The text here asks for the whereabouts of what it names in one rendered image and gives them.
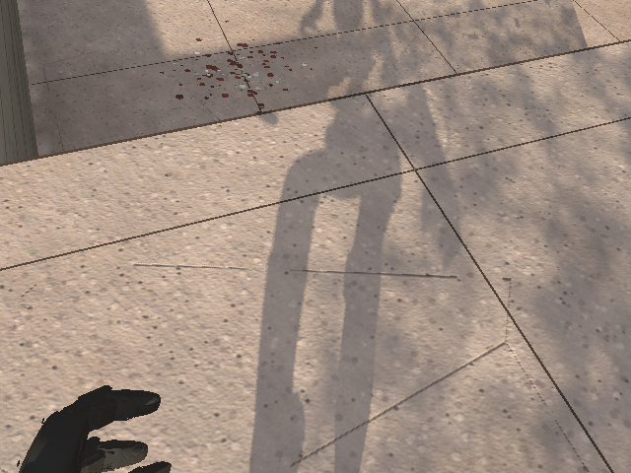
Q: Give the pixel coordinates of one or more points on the robot left hand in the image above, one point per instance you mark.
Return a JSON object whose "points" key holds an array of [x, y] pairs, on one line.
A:
{"points": [[61, 444]]}

